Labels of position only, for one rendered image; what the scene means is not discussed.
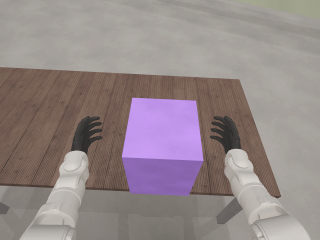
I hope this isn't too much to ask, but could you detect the right robot hand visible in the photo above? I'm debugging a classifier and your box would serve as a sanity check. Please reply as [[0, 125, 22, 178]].
[[210, 115, 242, 154]]

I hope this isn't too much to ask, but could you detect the robot left forearm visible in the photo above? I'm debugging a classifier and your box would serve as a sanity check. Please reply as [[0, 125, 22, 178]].
[[19, 150, 90, 240]]

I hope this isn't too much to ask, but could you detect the robot right forearm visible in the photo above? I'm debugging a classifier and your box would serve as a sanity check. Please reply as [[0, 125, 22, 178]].
[[224, 149, 311, 240]]

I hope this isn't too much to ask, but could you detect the robot left upper arm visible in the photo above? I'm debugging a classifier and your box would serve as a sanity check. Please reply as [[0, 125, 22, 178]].
[[22, 224, 76, 240]]

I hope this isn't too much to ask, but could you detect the left robot hand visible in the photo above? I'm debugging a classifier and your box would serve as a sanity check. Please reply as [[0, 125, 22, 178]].
[[71, 116, 103, 155]]

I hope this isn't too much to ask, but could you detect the carton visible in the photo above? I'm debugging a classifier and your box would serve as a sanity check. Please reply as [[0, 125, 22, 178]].
[[122, 98, 204, 196]]

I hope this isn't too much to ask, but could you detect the table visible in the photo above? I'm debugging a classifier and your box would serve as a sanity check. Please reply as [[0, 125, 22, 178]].
[[0, 67, 281, 224]]

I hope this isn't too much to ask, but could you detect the robot right upper arm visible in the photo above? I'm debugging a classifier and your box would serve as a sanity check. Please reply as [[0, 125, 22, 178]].
[[249, 214, 308, 240]]

